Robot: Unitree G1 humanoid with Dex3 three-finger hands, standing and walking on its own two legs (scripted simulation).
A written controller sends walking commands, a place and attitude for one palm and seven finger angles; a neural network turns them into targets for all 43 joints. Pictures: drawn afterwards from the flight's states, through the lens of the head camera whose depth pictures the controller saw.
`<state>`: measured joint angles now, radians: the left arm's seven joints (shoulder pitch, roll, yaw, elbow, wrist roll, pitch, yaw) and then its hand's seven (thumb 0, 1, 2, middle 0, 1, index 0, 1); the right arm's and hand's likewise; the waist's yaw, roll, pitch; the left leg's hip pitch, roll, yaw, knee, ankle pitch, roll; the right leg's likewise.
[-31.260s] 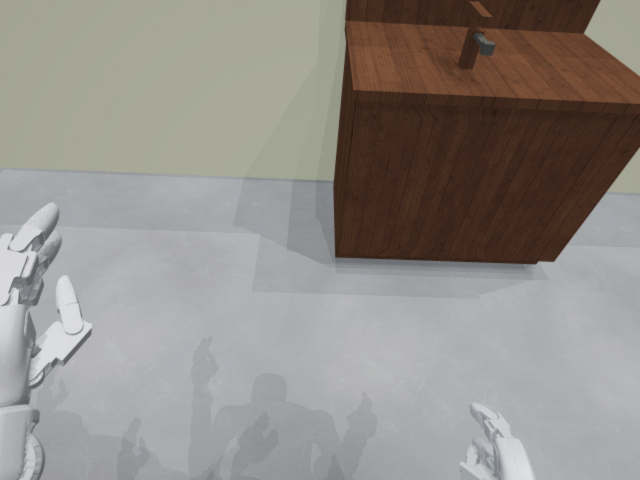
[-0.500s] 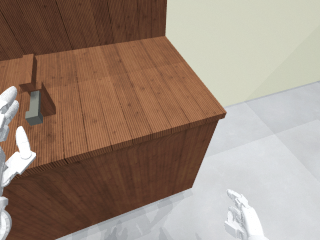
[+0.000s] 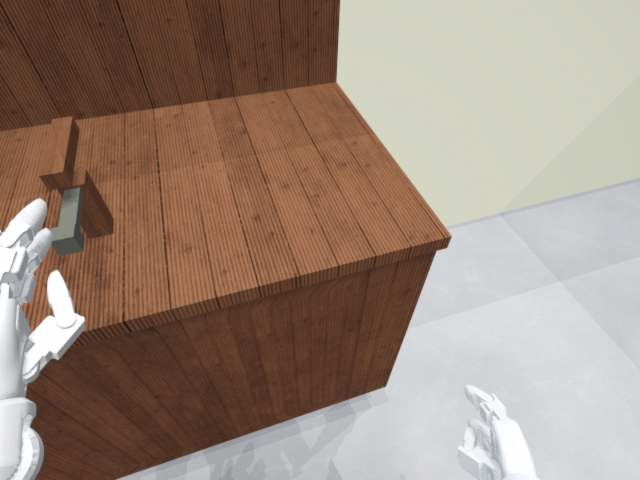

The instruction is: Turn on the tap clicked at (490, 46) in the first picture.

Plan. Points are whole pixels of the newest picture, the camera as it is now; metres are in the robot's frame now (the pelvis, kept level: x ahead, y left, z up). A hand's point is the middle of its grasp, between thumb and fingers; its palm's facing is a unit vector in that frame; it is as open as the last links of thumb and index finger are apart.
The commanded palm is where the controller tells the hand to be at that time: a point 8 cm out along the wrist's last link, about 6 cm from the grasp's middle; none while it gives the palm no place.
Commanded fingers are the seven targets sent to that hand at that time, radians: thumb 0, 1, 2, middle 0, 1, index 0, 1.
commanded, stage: look again from close up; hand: left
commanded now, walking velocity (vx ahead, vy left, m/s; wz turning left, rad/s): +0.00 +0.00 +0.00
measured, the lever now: (67, 239) +0.36 +0.36 +0.10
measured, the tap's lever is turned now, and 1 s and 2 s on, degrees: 0 0 0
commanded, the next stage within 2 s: come to a stop and stand still in 0.02 s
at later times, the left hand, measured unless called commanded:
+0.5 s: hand (56, 318) +0.21 +0.26 +0.17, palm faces +0.44 -0.77 -0.46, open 7.4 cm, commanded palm +0.14 +0.27 +0.17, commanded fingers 0.00 0.90 0.90 -0.20 -0.30 -0.20 -0.30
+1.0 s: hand (45, 303) +0.22 +0.27 +0.18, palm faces +0.47 -0.83 -0.30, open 7.4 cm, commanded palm +0.16 +0.29 +0.17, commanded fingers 0.00 0.90 0.90 -0.20 -0.30 -0.20 -0.30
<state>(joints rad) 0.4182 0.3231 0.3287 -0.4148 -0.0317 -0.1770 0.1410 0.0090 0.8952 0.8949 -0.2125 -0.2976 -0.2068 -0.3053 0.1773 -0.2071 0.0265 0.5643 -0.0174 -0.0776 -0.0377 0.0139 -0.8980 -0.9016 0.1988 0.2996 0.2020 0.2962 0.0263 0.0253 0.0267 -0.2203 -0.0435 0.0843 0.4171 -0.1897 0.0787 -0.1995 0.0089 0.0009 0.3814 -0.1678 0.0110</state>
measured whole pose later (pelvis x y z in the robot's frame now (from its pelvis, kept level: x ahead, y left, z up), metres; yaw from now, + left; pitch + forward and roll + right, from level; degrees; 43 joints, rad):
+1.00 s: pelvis +0.00 +0.01 +0.00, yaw +1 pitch -1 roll -2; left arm 0.33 0.35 0.38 -0.43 -0.02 -0.27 0.12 0.01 0.90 0.90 -0.21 -0.30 -0.21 -0.31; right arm 0.25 -0.19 0.03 0.60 0.00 -0.17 0.00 0.02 -0.90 -0.90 0.20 0.30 0.20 0.30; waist 0.04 -0.04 0.04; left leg -0.22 -0.06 0.08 0.46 -0.22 0.10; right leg -0.20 -0.01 -0.01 0.42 -0.20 0.02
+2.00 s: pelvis +0.01 -0.02 +0.00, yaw +2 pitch -2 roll +0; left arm 0.14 0.40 0.40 -0.27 -0.14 -0.05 0.03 0.01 0.90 0.89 -0.21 -0.30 -0.21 -0.31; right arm 0.20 -0.22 0.05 0.64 -0.02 -0.12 0.00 0.01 -0.90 -0.90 0.20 0.30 0.20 0.30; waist 0.06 0.00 0.01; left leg -0.21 -0.05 0.06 0.45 -0.21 0.05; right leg -0.21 0.01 -0.01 0.49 -0.24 -0.02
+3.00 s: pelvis +0.02 -0.06 -0.02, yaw +5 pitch -1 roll +1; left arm 0.43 0.27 0.27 -0.49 -0.19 0.03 0.12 0.01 0.90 0.90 -0.21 -0.30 -0.20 -0.30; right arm 0.19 -0.22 0.03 0.67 0.02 -0.22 -0.08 0.02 -0.90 -0.90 0.20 0.30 0.20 0.30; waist 0.10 0.05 -0.04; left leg -0.28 -0.03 -0.01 0.60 -0.30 0.01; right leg -0.25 0.03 -0.08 0.61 -0.35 -0.07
